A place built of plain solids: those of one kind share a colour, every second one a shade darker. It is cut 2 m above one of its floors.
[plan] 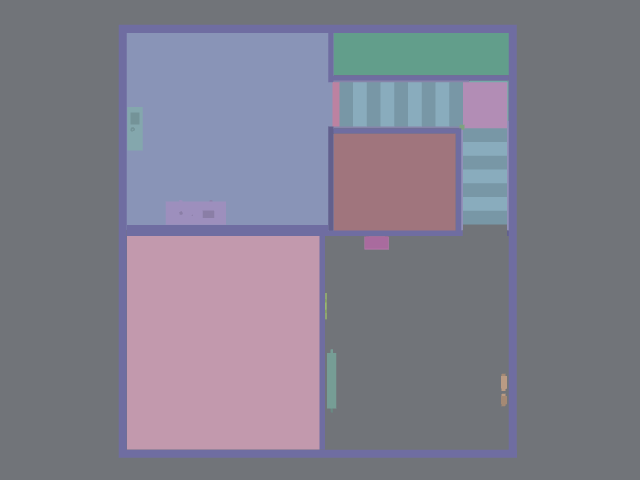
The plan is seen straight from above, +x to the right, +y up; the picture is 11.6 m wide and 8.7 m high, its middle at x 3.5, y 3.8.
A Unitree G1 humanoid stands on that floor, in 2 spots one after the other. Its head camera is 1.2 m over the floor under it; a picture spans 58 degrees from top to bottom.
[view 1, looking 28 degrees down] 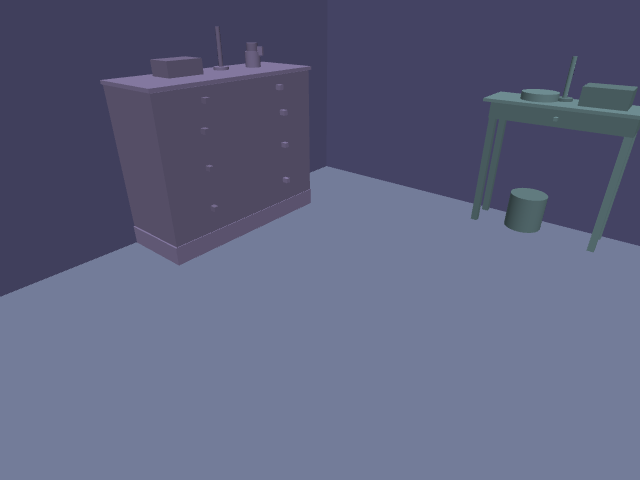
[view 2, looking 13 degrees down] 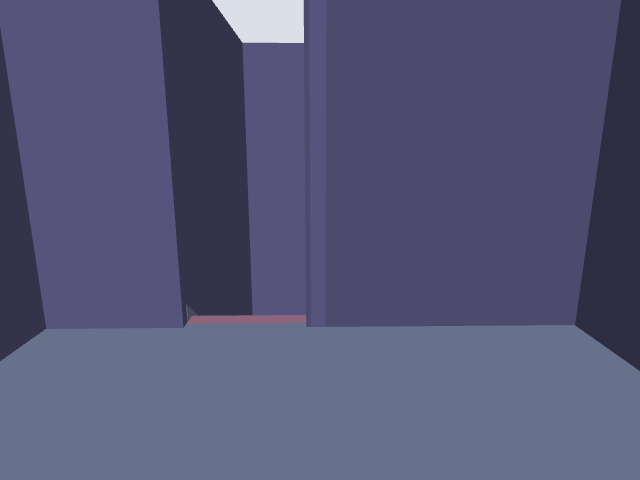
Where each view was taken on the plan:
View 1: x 2.85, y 6.31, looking -141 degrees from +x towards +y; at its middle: upper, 2.56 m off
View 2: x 1.00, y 5.81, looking -1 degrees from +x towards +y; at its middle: wall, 2.72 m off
